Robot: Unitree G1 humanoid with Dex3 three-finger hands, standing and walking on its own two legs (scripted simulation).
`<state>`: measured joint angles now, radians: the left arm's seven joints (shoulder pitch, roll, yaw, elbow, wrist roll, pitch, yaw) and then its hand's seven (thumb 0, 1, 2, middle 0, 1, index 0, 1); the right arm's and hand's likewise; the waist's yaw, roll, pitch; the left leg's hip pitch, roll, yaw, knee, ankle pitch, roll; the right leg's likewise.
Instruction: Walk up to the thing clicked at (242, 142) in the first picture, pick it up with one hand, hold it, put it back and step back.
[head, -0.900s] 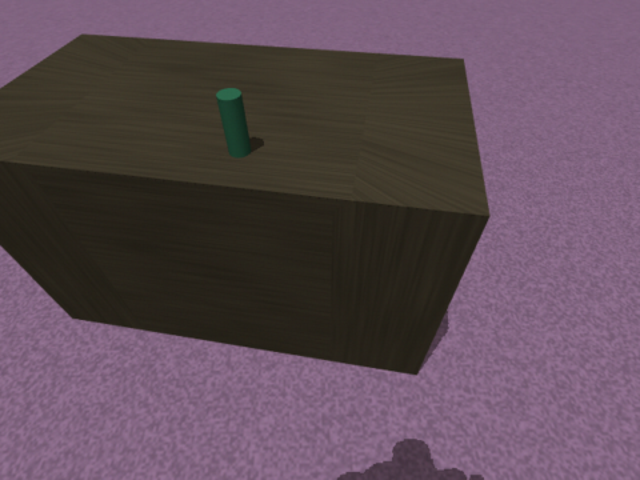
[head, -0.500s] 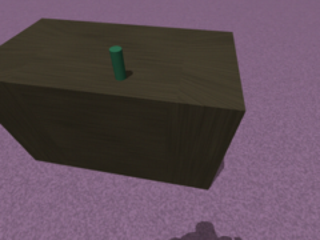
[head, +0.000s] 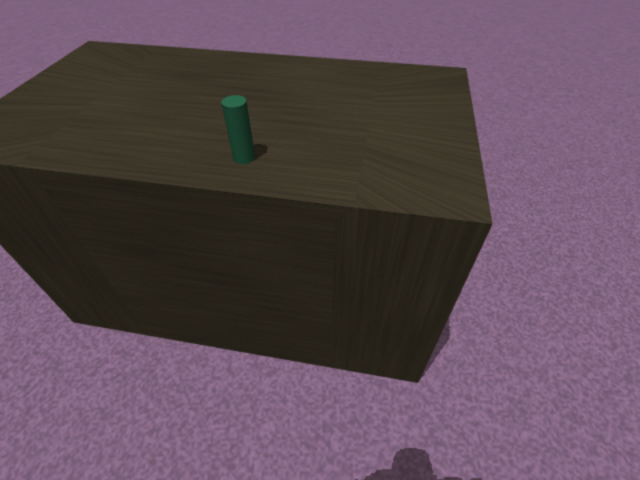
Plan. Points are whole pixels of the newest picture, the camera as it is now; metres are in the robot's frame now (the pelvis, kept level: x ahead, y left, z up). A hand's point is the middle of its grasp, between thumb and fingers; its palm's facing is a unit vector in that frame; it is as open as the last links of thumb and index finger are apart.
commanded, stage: stand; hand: left
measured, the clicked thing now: (239, 131) +0.77 +0.17 +0.03
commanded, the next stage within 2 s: walk up in 0.22 s
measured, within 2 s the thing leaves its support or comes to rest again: neither
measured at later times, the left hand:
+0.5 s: hand out of the picture +0.05 +0.34 -0.16, palm faces -0.04 -0.92 -0.39, open 7.4 cm
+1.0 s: hand (144, 359) +0.35 +0.31 -0.14, palm faces -0.21 -0.88 -0.42, open 7.4 cm
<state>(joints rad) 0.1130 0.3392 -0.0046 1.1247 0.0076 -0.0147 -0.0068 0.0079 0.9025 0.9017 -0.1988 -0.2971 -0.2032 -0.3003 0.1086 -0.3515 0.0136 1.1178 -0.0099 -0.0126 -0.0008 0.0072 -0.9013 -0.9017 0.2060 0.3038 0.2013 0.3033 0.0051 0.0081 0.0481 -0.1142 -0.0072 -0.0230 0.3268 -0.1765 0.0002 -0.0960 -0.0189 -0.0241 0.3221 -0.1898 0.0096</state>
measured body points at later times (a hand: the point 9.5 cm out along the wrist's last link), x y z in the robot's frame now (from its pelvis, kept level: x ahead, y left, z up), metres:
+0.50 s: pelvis +0.04 +0.05 -0.01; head +0.06 +0.05 +0.43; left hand +0.05 +0.38 -0.14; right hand +0.11 -0.29 -0.12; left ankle +0.12 +0.19 -0.74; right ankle -0.01 -0.12 -0.75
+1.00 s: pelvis +0.21 +0.06 -0.03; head +0.23 +0.03 +0.42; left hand +0.36 +0.36 -0.12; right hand +0.18 -0.25 -0.17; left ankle +0.13 +0.19 -0.72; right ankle +0.27 -0.06 -0.75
